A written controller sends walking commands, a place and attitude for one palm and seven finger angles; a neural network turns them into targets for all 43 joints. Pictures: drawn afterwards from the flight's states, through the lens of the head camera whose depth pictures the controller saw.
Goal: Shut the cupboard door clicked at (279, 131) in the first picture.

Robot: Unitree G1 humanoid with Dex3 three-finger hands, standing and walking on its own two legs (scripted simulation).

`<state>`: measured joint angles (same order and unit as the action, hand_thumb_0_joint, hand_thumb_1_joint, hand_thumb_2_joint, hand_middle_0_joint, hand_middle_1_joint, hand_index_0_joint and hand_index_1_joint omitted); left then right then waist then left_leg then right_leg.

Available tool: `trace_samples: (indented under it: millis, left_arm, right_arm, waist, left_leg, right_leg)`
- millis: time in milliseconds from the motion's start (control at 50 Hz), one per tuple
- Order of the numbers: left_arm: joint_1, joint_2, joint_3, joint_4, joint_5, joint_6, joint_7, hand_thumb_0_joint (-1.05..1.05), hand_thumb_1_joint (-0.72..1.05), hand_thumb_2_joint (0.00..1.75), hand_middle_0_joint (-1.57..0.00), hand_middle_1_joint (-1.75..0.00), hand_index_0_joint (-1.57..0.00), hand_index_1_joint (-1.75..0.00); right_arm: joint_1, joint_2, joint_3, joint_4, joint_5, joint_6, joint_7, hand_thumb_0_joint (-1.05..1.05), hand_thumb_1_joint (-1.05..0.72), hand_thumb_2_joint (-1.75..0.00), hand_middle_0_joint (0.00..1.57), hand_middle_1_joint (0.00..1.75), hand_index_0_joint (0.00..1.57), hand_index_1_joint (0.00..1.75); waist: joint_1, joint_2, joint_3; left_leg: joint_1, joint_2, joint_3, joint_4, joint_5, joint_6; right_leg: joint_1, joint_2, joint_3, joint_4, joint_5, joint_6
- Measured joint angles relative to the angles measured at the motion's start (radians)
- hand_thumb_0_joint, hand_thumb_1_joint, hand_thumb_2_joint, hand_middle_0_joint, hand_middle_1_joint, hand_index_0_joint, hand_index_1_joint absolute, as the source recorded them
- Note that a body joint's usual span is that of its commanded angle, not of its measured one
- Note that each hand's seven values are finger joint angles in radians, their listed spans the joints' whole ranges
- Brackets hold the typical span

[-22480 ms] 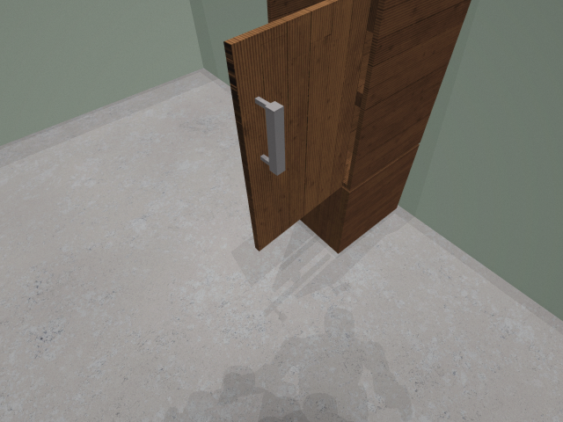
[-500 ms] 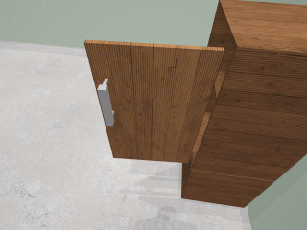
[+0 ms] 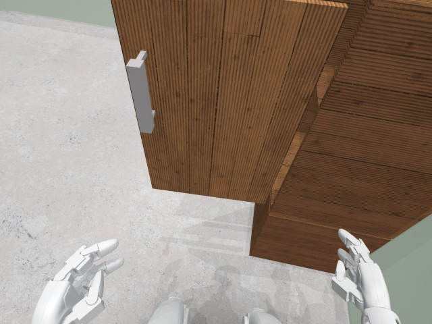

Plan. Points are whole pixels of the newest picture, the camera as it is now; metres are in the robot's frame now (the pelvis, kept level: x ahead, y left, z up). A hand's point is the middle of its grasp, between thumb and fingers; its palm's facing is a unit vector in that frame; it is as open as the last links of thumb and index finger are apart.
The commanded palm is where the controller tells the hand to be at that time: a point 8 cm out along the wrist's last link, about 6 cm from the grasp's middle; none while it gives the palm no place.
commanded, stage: raise the hand and make a fist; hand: left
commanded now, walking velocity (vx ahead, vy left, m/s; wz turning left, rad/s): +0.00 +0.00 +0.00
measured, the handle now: (145, 93) +0.51 +0.20 +0.14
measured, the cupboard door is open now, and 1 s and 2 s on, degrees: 94 94 94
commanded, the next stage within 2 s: bring the fist close to the handle in 1.48 s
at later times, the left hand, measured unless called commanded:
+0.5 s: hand (88, 240) +0.22 +0.22 +0.09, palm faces +0.07 -1.00 -0.04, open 3.8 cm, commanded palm +0.19 +0.26 +0.09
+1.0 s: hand (104, 217) +0.24 +0.20 +0.11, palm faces -0.04 -1.00 -0.05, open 3.1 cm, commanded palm +0.23 +0.26 +0.14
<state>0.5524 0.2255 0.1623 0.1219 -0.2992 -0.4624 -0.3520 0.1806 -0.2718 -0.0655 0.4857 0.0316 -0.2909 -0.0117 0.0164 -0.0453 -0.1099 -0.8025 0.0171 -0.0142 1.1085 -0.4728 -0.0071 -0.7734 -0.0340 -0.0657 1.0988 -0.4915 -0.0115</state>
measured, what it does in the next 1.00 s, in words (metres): stands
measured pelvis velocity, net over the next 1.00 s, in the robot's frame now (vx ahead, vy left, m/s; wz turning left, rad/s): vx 0.03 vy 0.02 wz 0.01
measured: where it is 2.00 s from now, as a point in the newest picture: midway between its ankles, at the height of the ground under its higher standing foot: outside the picture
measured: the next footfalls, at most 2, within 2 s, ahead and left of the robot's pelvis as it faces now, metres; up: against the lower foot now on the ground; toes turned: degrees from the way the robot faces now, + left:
none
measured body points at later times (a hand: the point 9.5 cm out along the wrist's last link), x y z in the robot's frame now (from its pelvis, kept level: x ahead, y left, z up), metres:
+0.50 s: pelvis +0.03 +0.02 +0.01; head +0.09 +0.01 +0.46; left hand +0.21 +0.27 +0.09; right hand +0.20 -0.22 -0.07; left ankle +0.05 +0.12 -0.66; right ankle +0.04 -0.12 -0.66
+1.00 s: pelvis +0.03 +0.02 +0.03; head +0.05 +0.01 +0.48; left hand +0.24 +0.25 +0.12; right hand +0.22 -0.20 -0.02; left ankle +0.05 +0.12 -0.66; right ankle +0.03 -0.12 -0.66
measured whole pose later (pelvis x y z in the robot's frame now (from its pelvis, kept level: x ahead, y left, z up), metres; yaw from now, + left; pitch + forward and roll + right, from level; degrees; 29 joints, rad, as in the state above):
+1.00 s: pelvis +0.03 +0.02 +0.03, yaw +1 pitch +7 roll -2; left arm 0.40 0.28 0.13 -0.16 -0.28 -0.16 -0.25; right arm 0.27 -0.24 0.06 0.49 0.05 -0.24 -0.06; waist 0.01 0.05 -0.11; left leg -0.60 0.01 -0.02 0.93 -0.45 0.01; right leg -0.55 -0.03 -0.08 0.88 -0.44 0.01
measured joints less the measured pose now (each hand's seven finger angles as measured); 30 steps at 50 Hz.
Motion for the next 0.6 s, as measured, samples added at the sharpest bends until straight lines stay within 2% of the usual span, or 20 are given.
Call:
trace_samples:
  millis: [40, 100, 140, 180, 220, 280, 320, 360, 400, 460, 520, 560, 600]
  left_arm:
    - [0.065, 0.006, -0.004, -0.076, -0.002, -0.002, 0.031, 0.02, 0.90, 0.90, -0.47, -0.59, -0.47, -0.59]
    - [0.078, 0.012, -0.012, -0.195, -0.009, -0.066, 0.058, 0.02, 0.90, 0.90, -0.53, -0.65, -0.52, -0.65]
    - [0.027, 0.007, -0.021, -0.248, -0.016, -0.098, 0.046, 0.03, 0.90, 0.90, -0.56, -0.69, -0.56, -0.69]
    - [-0.051, 0.003, -0.031, -0.273, -0.017, -0.080, 0.016, 0.02, 0.90, 0.90, -0.60, -0.72, -0.59, -0.73]
    - [-0.119, 0.009, -0.038, -0.277, -0.010, -0.001, -0.018, 0.02, 0.90, 0.90, -0.63, -0.76, -0.63, -0.77]
    - [-0.155, 0.027, -0.036, -0.266, -0.004, 0.178, -0.047, 0.02, 0.90, 0.90, -0.69, -0.82, -0.69, -0.83]
    - [-0.126, 0.033, -0.022, -0.279, -0.013, 0.273, -0.029, 0.02, 0.90, 0.90, -0.72, -0.86, -0.72, -0.87]
    - [-0.077, 0.032, 0.003, -0.300, -0.028, 0.309, 0.010, 0.02, 0.90, 0.90, -0.76, -0.90, -0.76, -0.91]
    - [-0.028, 0.025, 0.033, -0.321, -0.040, 0.287, 0.053, 0.02, 0.90, 0.90, -0.80, -0.94, -0.80, -0.95]
    - [0.008, 0.014, 0.057, -0.337, -0.040, 0.205, 0.092, 0.02, 0.90, 0.90, -0.85, -1.00, -0.85, -1.01]
    - [-0.001, 0.003, 0.039, -0.325, -0.034, 0.138, 0.077, 0.02, 0.90, 0.90, -0.91, -1.06, -0.90, -1.07]
    - [-0.021, 0.001, 0.006, -0.312, -0.022, 0.132, 0.055, 0.02, 0.90, 0.90, -0.94, -1.10, -0.94, -1.11]
    - [-0.040, 0.008, -0.029, -0.309, -0.006, 0.150, 0.039, 0.02, 0.90, 0.90, -0.98, -1.14, -0.98, -1.15]
  right_arm:
    - [0.001, -0.010, -0.001, -0.012, -0.004, -0.012, -0.016, 0.01, -0.90, -0.90, 0.20, 0.30, 0.20, 0.30]
    - [-0.012, -0.013, 0.015, 0.007, -0.009, -0.028, -0.034, 0.01, -0.90, -0.90, 0.20, 0.30, 0.20, 0.30]
    - [-0.031, -0.004, 0.036, 0.028, -0.008, -0.030, -0.042, 0.01, -0.90, -0.90, 0.20, 0.30, 0.20, 0.30]
    - [-0.047, 0.016, 0.057, 0.043, -0.002, -0.019, -0.047, 0.01, -0.90, -0.90, 0.20, 0.30, 0.20, 0.30]
    - [-0.049, 0.048, 0.075, 0.047, 0.007, 0.005, -0.049, 0.01, -0.90, -0.90, 0.20, 0.30, 0.20, 0.30]
    - [-0.020, 0.093, 0.090, 0.034, 0.019, 0.054, -0.048, 0.01, -0.90, -0.90, 0.20, 0.30, 0.21, 0.30]
    - [0.015, 0.112, 0.089, 0.022, 0.021, 0.080, -0.048, 0.01, -0.90, -0.90, 0.20, 0.30, 0.21, 0.30]
    - [0.052, 0.117, 0.083, 0.017, 0.017, 0.095, -0.051, 0.01, -0.90, -0.90, 0.20, 0.30, 0.21, 0.30]
    - [0.085, 0.111, 0.072, 0.020, 0.013, 0.097, -0.050, 0.01, -0.90, -0.90, 0.20, 0.30, 0.21, 0.30]
    - [0.115, 0.078, 0.059, 0.030, 0.007, 0.086, -0.048, 0.01, -0.90, -0.90, 0.20, 0.30, 0.21, 0.30]
    - [0.114, 0.036, 0.052, 0.043, 0.007, 0.070, -0.045, 0.01, -0.90, -0.90, 0.20, 0.30, 0.20, 0.30]
    - [0.102, 0.014, 0.049, 0.045, 0.010, 0.061, -0.048, 0.01, -0.90, -0.90, 0.20, 0.30, 0.20, 0.30]
    - [0.088, 0.004, 0.047, 0.041, 0.015, 0.057, -0.053, 0.01, -0.90, -0.90, 0.20, 0.30, 0.20, 0.30]
  waist:
    - [0.027, 0.014, -0.004]
    - [0.063, 0.041, -0.009]
    - [0.073, 0.063, -0.007]
    - [0.070, 0.083, -0.001]
    - [0.057, 0.095, 0.002]
    - [0.025, 0.103, 0.006]
    - [0.006, 0.104, 0.003]
    - [-0.003, 0.102, -0.003]
    - [-0.004, 0.097, -0.012]
    - [0.004, 0.090, -0.020]
    - [0.008, 0.089, -0.019]
    - [0.006, 0.090, -0.011]
    - [0.002, 0.088, -0.005]
  left_leg:
    - [-0.034, 0.002, -0.022, 0.045, -0.025, -0.001]
    - [-0.081, 0.004, -0.050, 0.105, -0.055, -0.003]
    - [-0.106, 0.007, -0.063, 0.136, -0.069, -0.004]
    - [-0.121, 0.010, -0.068, 0.153, -0.076, -0.005]
    - [-0.122, 0.013, -0.063, 0.147, -0.076, -0.006]
    - [-0.087, 0.013, -0.040, 0.097, -0.063, 0.000]
    - [-0.048, 0.012, -0.021, 0.049, -0.052, 0.007]
    - [-0.009, 0.012, -0.006, 0.004, -0.042, 0.012]
    - [0.016, 0.009, 0.001, -0.028, -0.035, 0.014]
    - [0.021, 0.002, -0.002, -0.039, -0.033, 0.017]
    - [0.002, -0.004, -0.012, -0.019, -0.037, 0.021]
    - [-0.005, -0.005, -0.017, -0.006, -0.041, 0.024]
    - [0.000, -0.005, -0.018, -0.005, -0.041, 0.026]
  right_leg:
    - [-0.019, 0.002, -0.020, 0.028, -0.022, -0.002]
    - [-0.046, 0.006, -0.046, 0.065, -0.047, -0.005]
    - [-0.061, 0.010, -0.058, 0.084, -0.058, -0.005]
    - [-0.072, 0.013, -0.063, 0.093, -0.061, -0.004]
    - [-0.077, 0.016, -0.057, 0.086, -0.058, -0.001]
    - [-0.054, 0.016, -0.036, 0.045, -0.043, 0.004]
    - [-0.025, 0.014, -0.019, 0.006, -0.030, 0.010]
    - [0.006, 0.014, -0.005, -0.033, -0.019, 0.014]
    - [0.029, 0.011, 0.002, -0.061, -0.012, 0.018]
    - [0.038, 0.005, -0.002, -0.075, -0.011, 0.022]
    - [0.028, 0.000, -0.012, -0.063, -0.016, 0.025]
    - [0.026, -0.001, -0.017, -0.056, -0.018, 0.026]
    - [0.033, -0.001, -0.017, -0.058, -0.016, 0.027]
